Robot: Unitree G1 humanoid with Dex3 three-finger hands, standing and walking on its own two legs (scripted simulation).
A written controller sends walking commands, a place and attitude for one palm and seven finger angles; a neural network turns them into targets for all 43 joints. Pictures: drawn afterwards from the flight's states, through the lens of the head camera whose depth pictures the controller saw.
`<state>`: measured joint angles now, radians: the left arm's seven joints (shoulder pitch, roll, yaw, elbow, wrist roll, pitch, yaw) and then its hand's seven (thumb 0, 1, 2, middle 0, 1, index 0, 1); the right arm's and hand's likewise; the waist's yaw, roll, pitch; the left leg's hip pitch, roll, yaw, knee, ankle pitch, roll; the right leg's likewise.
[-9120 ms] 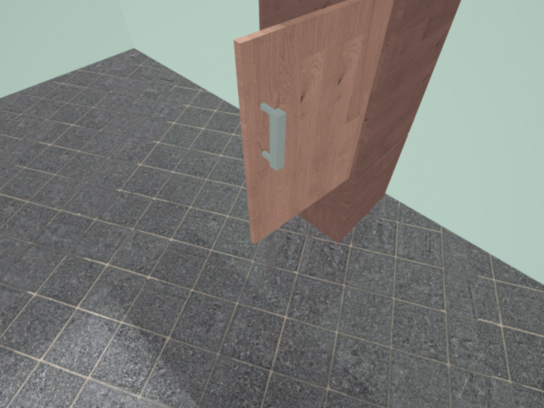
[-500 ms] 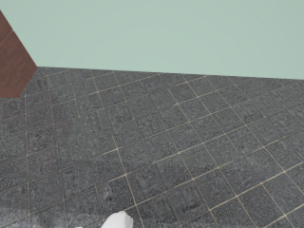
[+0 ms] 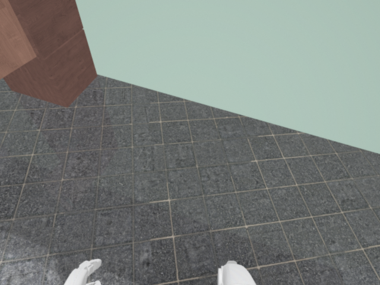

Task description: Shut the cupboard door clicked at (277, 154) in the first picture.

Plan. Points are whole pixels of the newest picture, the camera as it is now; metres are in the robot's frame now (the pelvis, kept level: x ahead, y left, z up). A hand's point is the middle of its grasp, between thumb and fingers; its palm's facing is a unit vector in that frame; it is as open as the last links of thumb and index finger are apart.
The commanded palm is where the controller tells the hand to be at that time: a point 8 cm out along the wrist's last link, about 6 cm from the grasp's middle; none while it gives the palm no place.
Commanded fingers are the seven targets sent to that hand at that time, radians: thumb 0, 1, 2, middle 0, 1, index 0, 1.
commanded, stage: walk to a spot facing it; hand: left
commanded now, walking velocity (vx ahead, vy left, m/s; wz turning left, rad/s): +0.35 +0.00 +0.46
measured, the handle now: out of the picture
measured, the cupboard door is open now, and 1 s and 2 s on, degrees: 84 84 84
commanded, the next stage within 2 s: turn to face it in 1.78 s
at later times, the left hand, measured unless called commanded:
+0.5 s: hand (135, 274) +0.16 +0.13 -0.16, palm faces +0.33 -0.90 -0.27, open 7.1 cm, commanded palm none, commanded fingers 0.00 0.90 0.90 -0.20 -0.30 -0.20 -0.30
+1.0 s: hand (117, 222) +0.29 +0.20 -0.19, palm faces +0.47 -0.88 -0.11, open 7.3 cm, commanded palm none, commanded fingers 0.00 0.90 0.90 -0.20 -0.30 -0.20 -0.30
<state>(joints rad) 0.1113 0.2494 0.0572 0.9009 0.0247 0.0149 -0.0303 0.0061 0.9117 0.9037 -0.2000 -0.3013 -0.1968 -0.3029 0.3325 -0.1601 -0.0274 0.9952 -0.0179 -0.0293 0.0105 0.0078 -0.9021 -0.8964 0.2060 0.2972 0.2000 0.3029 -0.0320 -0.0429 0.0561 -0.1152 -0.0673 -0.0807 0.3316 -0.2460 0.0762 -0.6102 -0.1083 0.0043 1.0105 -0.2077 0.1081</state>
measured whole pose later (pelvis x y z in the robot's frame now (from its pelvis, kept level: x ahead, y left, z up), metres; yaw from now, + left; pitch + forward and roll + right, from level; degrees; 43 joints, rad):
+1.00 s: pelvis +0.35 +0.05 -0.01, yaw +24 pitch -1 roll -1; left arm 0.29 0.14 0.03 1.05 0.04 -0.02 0.01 0.01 0.93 0.90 -0.20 -0.30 -0.20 -0.30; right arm 0.22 -0.18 -0.05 1.03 -0.01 -0.08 -0.03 -0.03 -0.96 -0.90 0.21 0.30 0.20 0.30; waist 0.04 -0.05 0.07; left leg -0.15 -0.08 0.12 0.41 -0.25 0.13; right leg -0.57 -0.15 -0.03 1.18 -0.24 0.03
